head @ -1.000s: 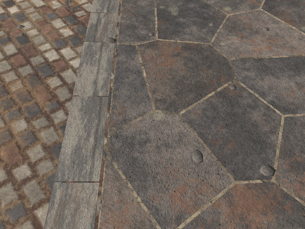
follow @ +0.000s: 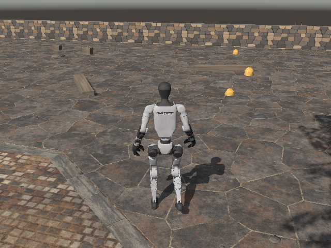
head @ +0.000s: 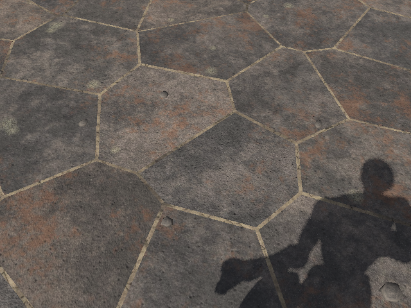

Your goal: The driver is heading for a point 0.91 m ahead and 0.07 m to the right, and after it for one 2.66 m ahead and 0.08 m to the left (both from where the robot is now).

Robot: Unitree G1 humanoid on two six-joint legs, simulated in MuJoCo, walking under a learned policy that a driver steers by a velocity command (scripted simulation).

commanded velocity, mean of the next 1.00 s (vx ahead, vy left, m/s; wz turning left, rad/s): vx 0.50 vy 0.00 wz -0.28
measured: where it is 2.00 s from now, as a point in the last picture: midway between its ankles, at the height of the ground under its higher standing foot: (263, 202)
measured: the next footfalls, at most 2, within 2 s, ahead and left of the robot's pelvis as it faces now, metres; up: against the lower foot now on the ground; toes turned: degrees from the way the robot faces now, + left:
right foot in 0.40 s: +0.35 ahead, -0.19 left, +0.00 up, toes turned -15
left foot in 0.90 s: +0.70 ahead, -0.03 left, +0.00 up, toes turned -13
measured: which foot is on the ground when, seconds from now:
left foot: down 0.00-0.40, up 0.42-0.88, down 0.90-1.00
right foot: up 0.00-0.38, down 0.40-0.92, up 0.94-1.00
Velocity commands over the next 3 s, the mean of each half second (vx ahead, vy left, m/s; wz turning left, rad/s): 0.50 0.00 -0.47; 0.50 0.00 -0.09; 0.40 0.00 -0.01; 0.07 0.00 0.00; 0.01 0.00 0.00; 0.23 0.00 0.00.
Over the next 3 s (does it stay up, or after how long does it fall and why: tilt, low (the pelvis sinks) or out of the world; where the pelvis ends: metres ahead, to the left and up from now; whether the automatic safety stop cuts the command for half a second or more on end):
stays up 0.97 -0.19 -0.01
